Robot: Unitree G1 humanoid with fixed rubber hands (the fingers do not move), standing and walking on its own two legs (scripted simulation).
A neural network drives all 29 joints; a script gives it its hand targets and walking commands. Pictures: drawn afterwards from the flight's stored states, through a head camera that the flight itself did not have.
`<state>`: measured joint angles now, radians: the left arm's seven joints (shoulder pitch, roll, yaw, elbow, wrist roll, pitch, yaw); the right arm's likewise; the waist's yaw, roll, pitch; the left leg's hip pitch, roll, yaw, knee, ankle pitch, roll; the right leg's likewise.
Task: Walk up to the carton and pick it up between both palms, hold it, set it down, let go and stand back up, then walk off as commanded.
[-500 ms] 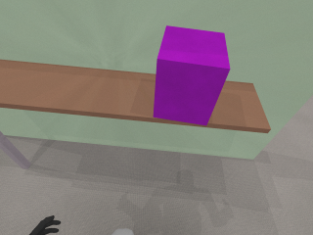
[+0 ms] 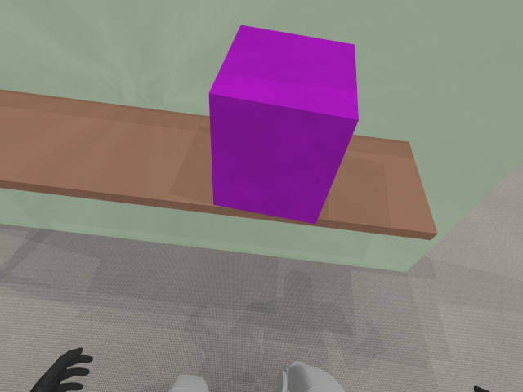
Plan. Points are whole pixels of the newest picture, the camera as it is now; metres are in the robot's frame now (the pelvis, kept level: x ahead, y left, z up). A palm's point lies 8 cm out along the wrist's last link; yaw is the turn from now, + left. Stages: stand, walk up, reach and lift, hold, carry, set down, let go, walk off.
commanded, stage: walk up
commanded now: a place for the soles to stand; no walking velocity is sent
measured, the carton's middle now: (280, 129) +0.53 +0.00 +0.09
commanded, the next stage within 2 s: none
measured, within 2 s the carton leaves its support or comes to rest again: neither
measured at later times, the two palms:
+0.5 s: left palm out of the picture +0.09 +0.29 -0.03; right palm out of the picture +0.09 -0.36 -0.06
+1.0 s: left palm out of the picture +0.10 +0.30 -0.05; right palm (502, 380) +0.16 -0.33 -0.03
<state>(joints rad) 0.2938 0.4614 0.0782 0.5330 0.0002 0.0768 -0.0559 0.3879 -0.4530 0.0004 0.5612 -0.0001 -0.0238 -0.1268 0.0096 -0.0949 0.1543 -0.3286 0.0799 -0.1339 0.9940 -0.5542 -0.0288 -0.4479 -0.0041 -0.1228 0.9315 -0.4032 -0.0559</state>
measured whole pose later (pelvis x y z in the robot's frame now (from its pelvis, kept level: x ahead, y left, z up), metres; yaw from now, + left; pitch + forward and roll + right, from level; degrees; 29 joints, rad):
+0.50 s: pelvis +0.00 -0.04 +0.03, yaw +4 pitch -7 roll +1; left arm 0.29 0.44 0.08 0.53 0.00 0.06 -0.01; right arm 0.34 -0.46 0.00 0.70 0.00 0.04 -0.10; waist 0.01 0.00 0.18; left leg -0.34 -0.02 -0.14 1.00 -0.48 -0.03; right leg -0.32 0.00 -0.20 0.76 -0.34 -0.09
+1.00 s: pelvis +0.03 -0.03 +0.03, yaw +6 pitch -4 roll -2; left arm 0.29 0.43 0.08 0.64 0.00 0.01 -0.03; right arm 0.28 -0.44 0.00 0.68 0.00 0.00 -0.05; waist 0.01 0.00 0.07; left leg -0.33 0.03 -0.11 0.79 -0.42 0.00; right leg -0.23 -0.01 -0.13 0.70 -0.40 -0.02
